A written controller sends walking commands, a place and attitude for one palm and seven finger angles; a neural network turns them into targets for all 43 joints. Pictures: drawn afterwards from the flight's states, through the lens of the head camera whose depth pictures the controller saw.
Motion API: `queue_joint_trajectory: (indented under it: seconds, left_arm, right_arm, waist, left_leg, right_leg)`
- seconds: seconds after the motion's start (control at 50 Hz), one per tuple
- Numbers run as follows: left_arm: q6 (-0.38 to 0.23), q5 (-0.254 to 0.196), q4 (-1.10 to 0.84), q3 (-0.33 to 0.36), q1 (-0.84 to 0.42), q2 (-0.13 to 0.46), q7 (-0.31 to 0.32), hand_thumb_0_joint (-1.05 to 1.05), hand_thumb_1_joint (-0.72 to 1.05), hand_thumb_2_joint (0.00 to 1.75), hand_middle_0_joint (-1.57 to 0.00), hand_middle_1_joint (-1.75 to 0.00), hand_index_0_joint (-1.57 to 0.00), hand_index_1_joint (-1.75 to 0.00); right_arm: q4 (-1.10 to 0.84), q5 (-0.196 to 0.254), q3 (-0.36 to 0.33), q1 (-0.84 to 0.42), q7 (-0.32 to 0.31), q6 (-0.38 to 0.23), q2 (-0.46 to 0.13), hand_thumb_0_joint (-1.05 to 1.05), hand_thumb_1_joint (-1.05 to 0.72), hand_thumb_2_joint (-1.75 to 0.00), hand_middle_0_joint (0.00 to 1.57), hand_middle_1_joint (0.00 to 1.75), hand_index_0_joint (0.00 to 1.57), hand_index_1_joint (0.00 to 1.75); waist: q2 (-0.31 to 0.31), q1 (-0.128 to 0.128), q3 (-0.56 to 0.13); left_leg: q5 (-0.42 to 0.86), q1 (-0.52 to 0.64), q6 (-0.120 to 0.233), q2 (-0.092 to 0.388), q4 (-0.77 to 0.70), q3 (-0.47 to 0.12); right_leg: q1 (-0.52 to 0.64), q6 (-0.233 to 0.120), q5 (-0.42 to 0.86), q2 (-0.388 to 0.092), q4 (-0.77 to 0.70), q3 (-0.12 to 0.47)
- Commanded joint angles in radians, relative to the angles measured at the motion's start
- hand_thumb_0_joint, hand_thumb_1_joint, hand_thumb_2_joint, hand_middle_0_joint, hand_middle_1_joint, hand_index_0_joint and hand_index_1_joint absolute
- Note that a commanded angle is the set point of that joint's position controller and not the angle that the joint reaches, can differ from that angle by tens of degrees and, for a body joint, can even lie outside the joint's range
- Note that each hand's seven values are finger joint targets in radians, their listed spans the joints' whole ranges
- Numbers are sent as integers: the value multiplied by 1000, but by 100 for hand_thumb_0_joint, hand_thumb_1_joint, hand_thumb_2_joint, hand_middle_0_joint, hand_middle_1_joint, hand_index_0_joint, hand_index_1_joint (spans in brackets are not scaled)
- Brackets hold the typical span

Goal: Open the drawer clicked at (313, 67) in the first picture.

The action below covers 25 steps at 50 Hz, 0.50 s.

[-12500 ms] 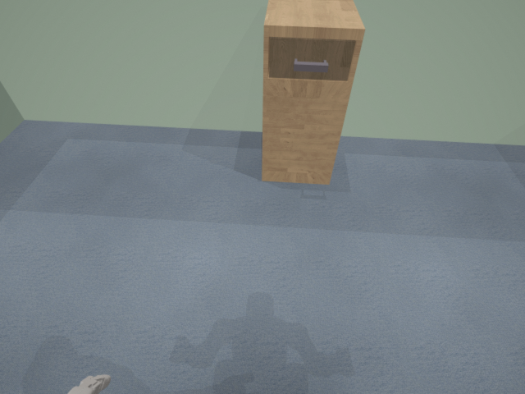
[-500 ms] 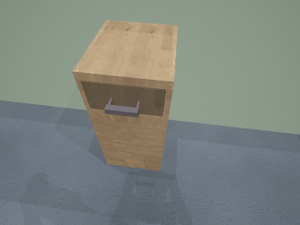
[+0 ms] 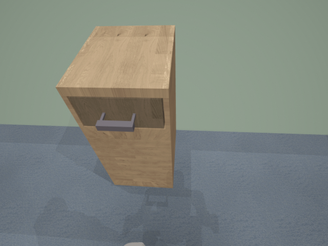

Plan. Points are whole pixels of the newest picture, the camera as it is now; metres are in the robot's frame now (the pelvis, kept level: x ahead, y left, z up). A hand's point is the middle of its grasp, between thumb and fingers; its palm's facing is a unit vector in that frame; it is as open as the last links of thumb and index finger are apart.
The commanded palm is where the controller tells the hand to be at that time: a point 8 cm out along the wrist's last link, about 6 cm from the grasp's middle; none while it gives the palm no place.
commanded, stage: come to a stop and stand still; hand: left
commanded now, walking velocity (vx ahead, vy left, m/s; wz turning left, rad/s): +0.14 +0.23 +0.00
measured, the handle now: (117, 120) +0.52 +0.22 -0.07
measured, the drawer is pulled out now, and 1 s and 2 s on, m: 0.00 0.00 0.00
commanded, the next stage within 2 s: look again from close up in 1.06 s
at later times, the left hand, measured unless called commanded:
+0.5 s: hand out of the picture -0.03 +0.21 -0.17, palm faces +0.10 -0.97 -0.20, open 7.4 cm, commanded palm none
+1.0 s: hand out of the picture -0.01 +0.19 -0.16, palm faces +0.04 -0.99 -0.14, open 7.3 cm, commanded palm none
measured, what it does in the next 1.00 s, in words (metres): steps on the spot: left foot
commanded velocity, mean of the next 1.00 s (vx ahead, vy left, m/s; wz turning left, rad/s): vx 0.02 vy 0.04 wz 0.00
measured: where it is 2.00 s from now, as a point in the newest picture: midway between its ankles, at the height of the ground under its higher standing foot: outside the picture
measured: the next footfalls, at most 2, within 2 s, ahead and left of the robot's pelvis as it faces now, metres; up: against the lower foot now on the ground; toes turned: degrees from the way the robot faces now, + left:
left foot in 0.40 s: +0.02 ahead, +0.14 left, +0.00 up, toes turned +2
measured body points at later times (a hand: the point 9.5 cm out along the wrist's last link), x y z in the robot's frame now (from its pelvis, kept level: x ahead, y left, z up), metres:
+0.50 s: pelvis -0.01 +0.03 +0.01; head -0.01 +0.04 +0.46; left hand -0.03 +0.26 -0.15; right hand +0.03 -0.20 -0.13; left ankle -0.02 +0.14 -0.72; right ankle +0.00 -0.10 -0.72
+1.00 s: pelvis +0.01 +0.04 +0.02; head +0.01 +0.05 +0.47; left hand -0.01 +0.25 -0.15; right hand -0.02 -0.16 -0.14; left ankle -0.02 +0.14 -0.72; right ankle +0.00 -0.10 -0.72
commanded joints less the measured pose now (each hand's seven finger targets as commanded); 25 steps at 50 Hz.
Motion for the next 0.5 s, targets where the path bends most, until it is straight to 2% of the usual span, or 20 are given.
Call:
queue_joint_trajectory:
  seconds: [0.0,0.02,0.06,0.08,0.14,0.16,0.18,0.22,0.26,0.3,0.32,0.34,0.36,0.38,0.4,0.42,0.44,0.48]
  left_arm:
    - [-12,-1,-62,23,27,156,-3,0,90,90,-20,-30,-20,-30]
    - [-17,-3,-67,24,21,156,-4,0,90,90,-20,-30,-20,-30]
    - [-22,-4,-68,34,51,173,-5,0,90,90,-20,-30,-20,-30]
    - [-22,-3,-64,39,69,182,-1,0,90,90,-20,-30,-20,-30]
    - [-26,-4,-37,45,139,183,-2,0,90,90,-20,-30,-20,-30]
    - [-27,-4,-27,47,152,185,-2,0,90,90,-20,-30,-20,-30]
    - [-25,-3,-22,49,153,189,0,0,90,90,-20,-30,-20,-30]
    - [-20,-2,-18,50,140,193,-2,0,90,90,-20,-30,-20,-30]
    - [-15,-2,-11,47,116,190,-5,0,90,90,-20,-30,-20,-30]
    - [-8,-7,-8,42,70,176,-8,0,90,90,-20,-30,-20,-30]
    - [-4,-11,-6,37,51,157,-9,0,90,90,-20,-30,-20,-30]
    - [0,-15,-8,25,54,117,-10,0,90,90,-20,-30,-20,-30]
    - [5,-20,-6,13,79,68,-16,0,90,90,-20,-30,-20,-30]
    - [6,-16,-4,6,77,42,-16,0,90,90,-20,-30,-20,-30]
    - [2,-12,-3,1,85,26,-17,0,90,90,-20,-30,-20,-30]
    - [3,-7,18,-4,86,17,-21,0,90,90,-20,-30,-20,-30]
    - [4,-5,44,-9,97,14,-23,0,90,90,-20,-30,-20,-30]
    - [-4,-8,77,-15,140,21,-27,0,90,90,-20,-30,-20,-30]
  right_arm:
    - [-46,1,-13,45,12,-4,-53,0,-90,-90,20,30,20,30]
    - [-38,1,-15,64,17,-9,-64,0,-90,-90,20,30,20,30]
    - [-36,2,-11,76,21,-20,-72,0,-90,-90,20,30,20,30]
    - [-38,4,-10,76,21,-22,-72,0,-90,-90,20,30,20,30]
    - [-51,2,1,54,19,-32,-58,0,-90,-90,20,30,20,30]
    - [-53,4,3,56,17,-34,-52,0,-90,-90,20,30,20,30]
    - [-55,6,4,59,15,-35,-51,0,-90,-90,20,30,20,30]
    - [-54,7,9,77,14,-35,-45,0,-90,-90,20,30,20,30]
    - [-42,10,11,113,13,-39,-38,0,-90,-90,20,30,20,30]
    - [-11,10,16,193,8,-43,-31,0,-90,-90,20,30,20,30]
    - [7,11,18,235,4,-51,-35,0,-90,-90,20,30,20,30]
    - [18,8,15,265,0,-60,-65,0,-90,-90,20,30,20,30]
    - [8,-1,7,243,-5,-63,-119,0,-90,-90,20,30,20,30]
    - [-13,-1,3,218,-9,-58,-152,0,-90,-90,20,30,20,30]
    - [-22,-7,10,176,-9,-53,-148,0,-90,-90,20,30,20,30]
    - [-15,-6,18,140,-12,-59,-116,0,-90,-90,20,30,20,30]
    - [-7,-5,25,118,-14,-64,-101,0,-90,-90,20,30,20,30]
    - [0,0,33,118,-16,-65,-85,0,-90,-90,20,30,20,30]
  waist:
    - [-254,-8,15]
    - [-245,-10,21]
    - [-195,8,-10]
    - [-169,18,-11]
    - [-141,53,-61]
    - [-148,57,-78]
    - [-140,60,-78]
    - [-164,54,-90]
    - [-190,36,-94]
    - [-199,-8,-90]
    - [-179,-28,-80]
    - [-70,-33,-88]
    - [103,-15,-66]
    - [154,-13,-14]
    - [105,6,35]
    - [98,15,55]
    - [146,26,65]
    - [112,34,52]
  left_leg:
    - [-36,-83,9,-9,284,-71]
    - [5,-102,2,-6,290,-67]
    - [26,-130,-12,-13,260,-51]
    - [13,-141,-17,-10,239,-43]
    - [-9,-160,-25,-20,141,-26]
    - [-19,-160,-26,-21,110,-21]
    - [-36,-142,-27,-18,79,-14]
    - [-29,-85,-20,-24,11,-10]
    - [7,2,-14,-36,-84,7]
    - [136,174,-7,-47,-247,29]
    - [192,261,-1,-31,-327,19]
    - [212,313,15,40,-376,-37]
    - [195,268,71,174,-434,-210]
    - [89,130,133,258,-519,-284]
    - [-18,1,156,260,-543,-269]
    - [-54,-39,140,211,-558,-243]
    - [-34,-35,125,181,-551,-207]
    - [10,-26,95,136,-494,-149]
  right_leg:
    - [-51,-122,126,-274,-427,346]
    - [-20,-118,145,-258,-420,307]
    - [81,-138,217,-264,-401,280]
    - [113,-154,236,-288,-398,284]
    - [254,-174,372,-292,-373,284]
    - [290,-182,419,-296,-364,282]
    - [290,-192,434,-312,-359,285]
    - [256,-190,412,-299,-364,271]
    - [205,-168,364,-267,-365,236]
    - [82,-118,228,-213,-346,186]
    - [12,-87,141,-174,-318,151]
    - [-34,-54,66,-111,-243,104]
    - [-90,-12,-26,-33,-169,32]
    - [-54,7,-94,-8,-88,-20]
    - [-9,3,-90,-10,-48,-7]
    - [22,1,-49,-12,-52,-6]
    - [43,1,8,-25,-69,-2]
    - [86,0,108,-28,-159,20]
